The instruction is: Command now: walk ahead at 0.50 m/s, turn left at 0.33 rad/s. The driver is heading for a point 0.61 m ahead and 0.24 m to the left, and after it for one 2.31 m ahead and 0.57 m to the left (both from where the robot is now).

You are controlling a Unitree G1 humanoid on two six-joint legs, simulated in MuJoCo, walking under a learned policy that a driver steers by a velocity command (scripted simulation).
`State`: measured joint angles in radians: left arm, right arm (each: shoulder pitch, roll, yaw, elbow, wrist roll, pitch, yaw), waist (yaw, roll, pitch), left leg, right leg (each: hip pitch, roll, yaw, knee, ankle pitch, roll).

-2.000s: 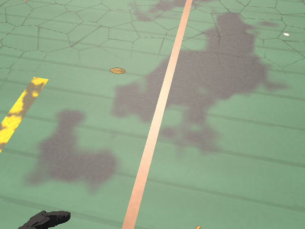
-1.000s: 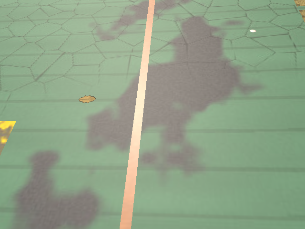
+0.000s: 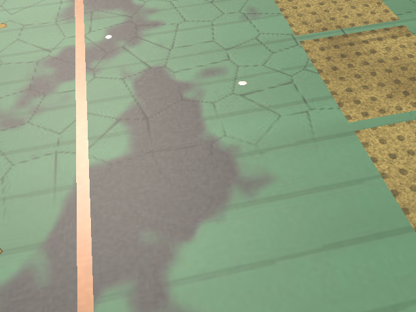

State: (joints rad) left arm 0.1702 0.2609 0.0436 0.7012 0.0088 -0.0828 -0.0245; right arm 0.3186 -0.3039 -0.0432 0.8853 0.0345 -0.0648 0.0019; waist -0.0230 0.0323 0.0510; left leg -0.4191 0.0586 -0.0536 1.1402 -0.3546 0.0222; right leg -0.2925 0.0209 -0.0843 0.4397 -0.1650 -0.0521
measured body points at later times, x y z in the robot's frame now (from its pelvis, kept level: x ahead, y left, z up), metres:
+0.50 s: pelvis +0.28 +0.07 -0.01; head +0.32 +0.09 +0.44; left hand +0.29 +0.37 -0.13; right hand +0.50 -0.15 -0.11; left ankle +0.32 +0.15 -0.74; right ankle +0.19 -0.11 -0.64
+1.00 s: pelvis +0.54 +0.11 -0.01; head +0.58 +0.13 +0.44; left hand +0.57 +0.43 -0.09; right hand +0.78 -0.09 -0.12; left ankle +0.39 +0.17 -0.64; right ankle +0.67 +0.06 -0.74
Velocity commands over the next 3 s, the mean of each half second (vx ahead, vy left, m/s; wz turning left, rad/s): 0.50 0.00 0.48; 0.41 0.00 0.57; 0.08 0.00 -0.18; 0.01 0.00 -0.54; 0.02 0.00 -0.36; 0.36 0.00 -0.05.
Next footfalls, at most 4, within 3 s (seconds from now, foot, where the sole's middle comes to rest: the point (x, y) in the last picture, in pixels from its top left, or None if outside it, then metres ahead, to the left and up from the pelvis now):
0.38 left None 0.36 0.16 -0.78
0.86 right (195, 241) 0.71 0.08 -0.78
1.20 left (130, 280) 0.57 0.29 -0.78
1.48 right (196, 245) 0.69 0.08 -0.78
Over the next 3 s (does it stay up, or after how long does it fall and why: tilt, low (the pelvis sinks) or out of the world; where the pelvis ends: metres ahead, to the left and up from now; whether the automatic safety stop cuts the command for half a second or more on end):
stays up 0.75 0.19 0.01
